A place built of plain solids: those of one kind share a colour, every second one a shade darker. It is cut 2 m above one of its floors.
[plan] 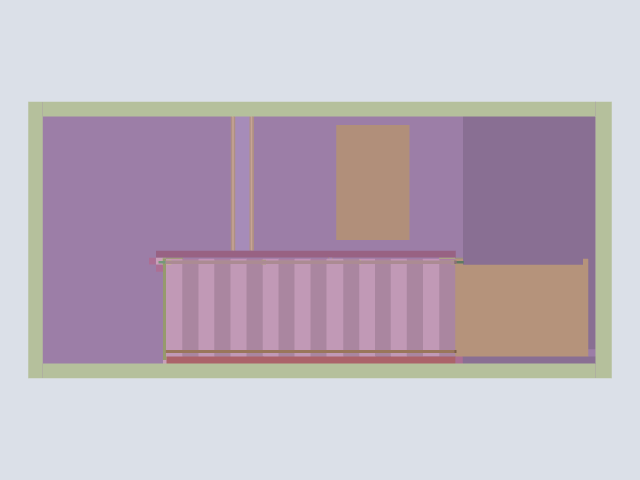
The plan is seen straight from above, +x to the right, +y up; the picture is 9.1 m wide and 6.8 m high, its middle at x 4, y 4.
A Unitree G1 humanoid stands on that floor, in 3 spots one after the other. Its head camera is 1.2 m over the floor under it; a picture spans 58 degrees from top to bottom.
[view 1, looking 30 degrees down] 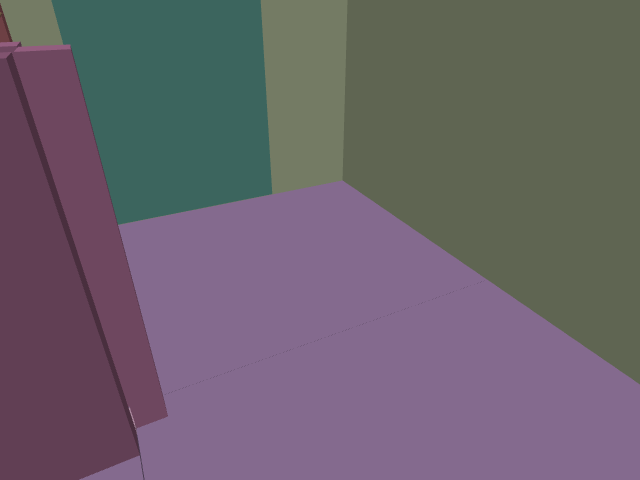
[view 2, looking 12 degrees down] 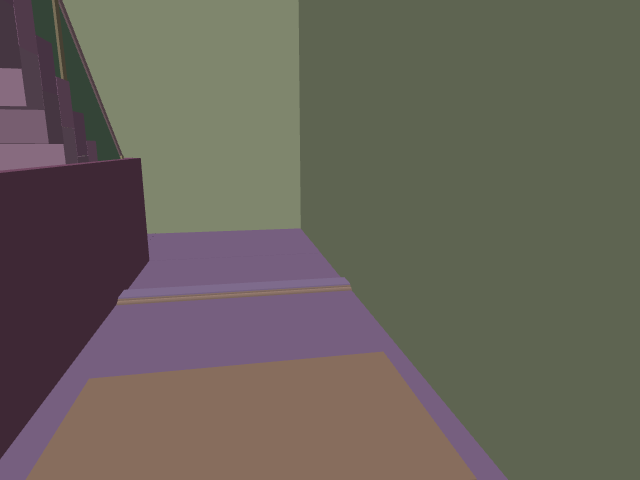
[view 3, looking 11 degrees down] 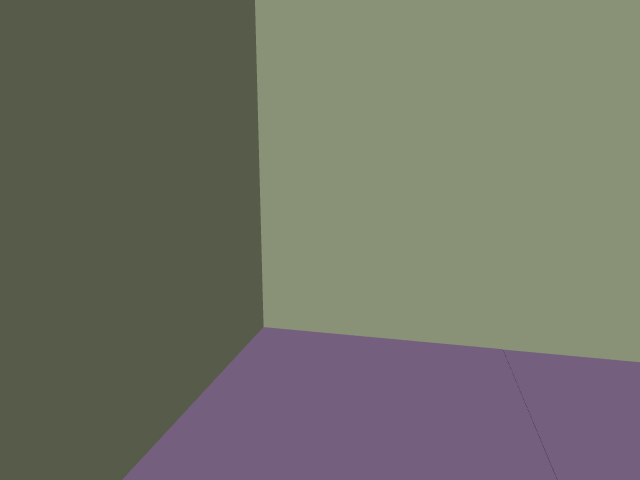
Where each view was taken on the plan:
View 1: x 1.56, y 4.80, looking -117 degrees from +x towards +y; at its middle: floor_slab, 2.40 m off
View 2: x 6.51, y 4.80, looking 169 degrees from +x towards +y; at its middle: wall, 5.10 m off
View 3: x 1.12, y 3.00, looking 103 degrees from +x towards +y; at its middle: wall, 2.88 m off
